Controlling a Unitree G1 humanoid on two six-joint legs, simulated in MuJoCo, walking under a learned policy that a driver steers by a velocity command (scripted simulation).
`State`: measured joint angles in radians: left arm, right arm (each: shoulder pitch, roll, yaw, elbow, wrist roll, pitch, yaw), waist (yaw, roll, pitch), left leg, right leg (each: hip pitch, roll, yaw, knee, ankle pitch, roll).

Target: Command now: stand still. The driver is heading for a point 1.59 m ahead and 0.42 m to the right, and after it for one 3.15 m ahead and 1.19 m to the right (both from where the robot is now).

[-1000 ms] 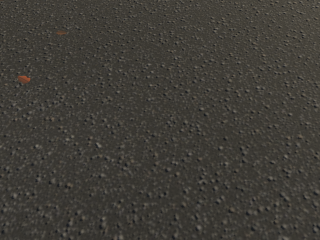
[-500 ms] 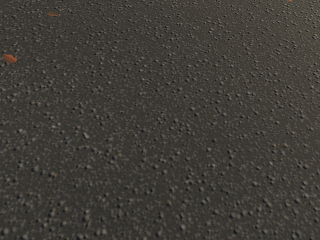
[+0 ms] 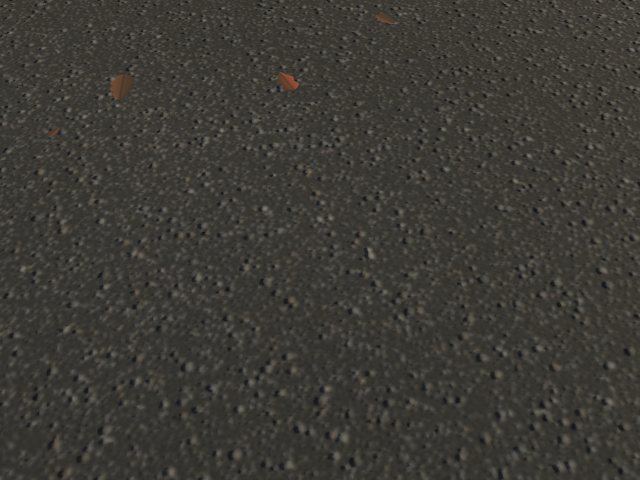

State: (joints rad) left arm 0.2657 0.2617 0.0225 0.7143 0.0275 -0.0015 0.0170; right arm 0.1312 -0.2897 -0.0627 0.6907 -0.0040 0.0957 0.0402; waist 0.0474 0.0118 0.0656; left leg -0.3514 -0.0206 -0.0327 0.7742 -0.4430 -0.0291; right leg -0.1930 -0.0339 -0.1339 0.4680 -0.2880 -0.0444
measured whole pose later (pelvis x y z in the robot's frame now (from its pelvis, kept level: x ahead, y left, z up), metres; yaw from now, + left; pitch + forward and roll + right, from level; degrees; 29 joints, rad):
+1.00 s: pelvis +0.01 -0.02 -0.01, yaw -21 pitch +0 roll -1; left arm 0.17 0.24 0.02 0.74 0.03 0.03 0.03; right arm 0.26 -0.27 -0.05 0.77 0.00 0.06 0.02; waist -0.03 -0.02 0.05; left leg -0.28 -0.01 0.04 0.71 -0.45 0.02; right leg -0.19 0.06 -0.07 0.50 -0.30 -0.08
